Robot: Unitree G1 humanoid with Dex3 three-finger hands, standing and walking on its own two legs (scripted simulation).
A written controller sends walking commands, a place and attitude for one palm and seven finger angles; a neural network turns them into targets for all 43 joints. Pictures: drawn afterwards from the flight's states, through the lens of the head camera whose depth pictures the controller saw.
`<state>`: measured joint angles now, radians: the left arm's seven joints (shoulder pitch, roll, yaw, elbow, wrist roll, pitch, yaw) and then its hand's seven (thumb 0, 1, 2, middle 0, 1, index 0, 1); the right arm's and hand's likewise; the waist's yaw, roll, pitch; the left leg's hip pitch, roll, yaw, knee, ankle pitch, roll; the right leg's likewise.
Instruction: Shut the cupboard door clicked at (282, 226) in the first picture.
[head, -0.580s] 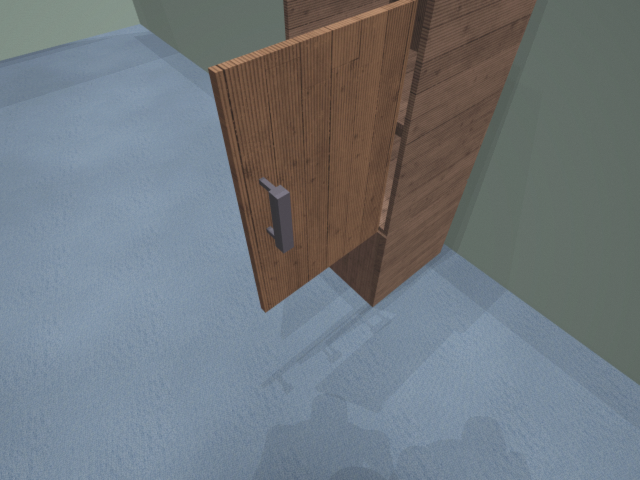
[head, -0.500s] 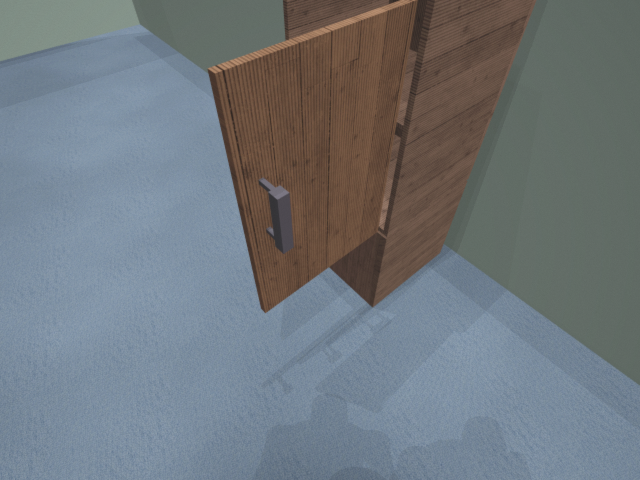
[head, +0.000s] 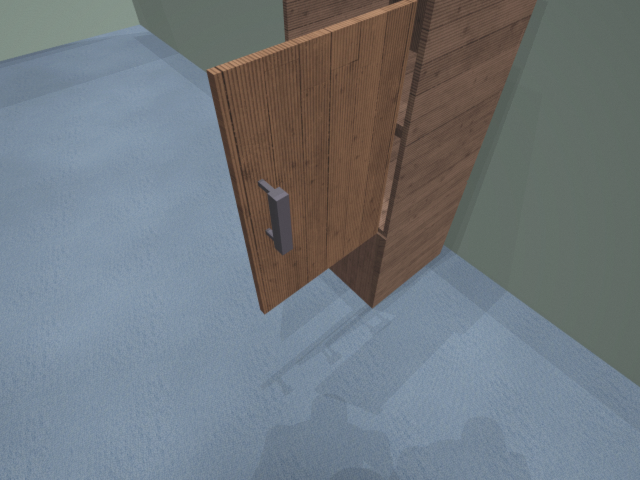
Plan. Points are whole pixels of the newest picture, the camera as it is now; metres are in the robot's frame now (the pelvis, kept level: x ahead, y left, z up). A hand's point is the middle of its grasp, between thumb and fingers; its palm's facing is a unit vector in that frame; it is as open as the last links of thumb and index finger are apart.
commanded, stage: look at it before walking up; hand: left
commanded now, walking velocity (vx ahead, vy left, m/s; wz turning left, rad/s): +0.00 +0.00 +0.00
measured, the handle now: (274, 216) +0.53 +0.12 -0.02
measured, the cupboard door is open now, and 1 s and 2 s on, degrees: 91 91 91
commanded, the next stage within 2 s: walk to a spot facing it in 0.26 s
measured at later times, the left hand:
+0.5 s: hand out of the picture -0.01 +0.17 -0.18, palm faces +0.04 -0.98 -0.20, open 7.3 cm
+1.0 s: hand out of the picture +0.09 +0.17 -0.16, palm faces -0.20 -0.93 -0.31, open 7.3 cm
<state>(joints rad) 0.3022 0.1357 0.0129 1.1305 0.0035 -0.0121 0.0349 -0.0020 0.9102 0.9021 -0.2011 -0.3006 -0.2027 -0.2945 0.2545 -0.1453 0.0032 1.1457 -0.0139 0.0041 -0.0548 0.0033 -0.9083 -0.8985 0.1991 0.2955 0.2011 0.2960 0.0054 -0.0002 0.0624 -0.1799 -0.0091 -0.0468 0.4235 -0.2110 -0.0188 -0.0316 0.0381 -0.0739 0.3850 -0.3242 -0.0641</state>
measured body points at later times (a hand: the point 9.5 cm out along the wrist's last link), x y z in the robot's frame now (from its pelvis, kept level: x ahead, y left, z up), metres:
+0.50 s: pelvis +0.00 +0.00 +0.00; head +0.02 -0.01 +0.45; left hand -0.01 +0.22 -0.16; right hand +0.00 -0.22 -0.17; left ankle +0.01 +0.14 -0.74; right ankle -0.07 -0.07 -0.74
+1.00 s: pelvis -0.03 -0.03 -0.01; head +0.02 -0.07 +0.43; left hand +0.10 +0.22 -0.14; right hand -0.03 -0.29 -0.18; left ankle -0.01 +0.13 -0.68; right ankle -0.06 -0.10 -0.74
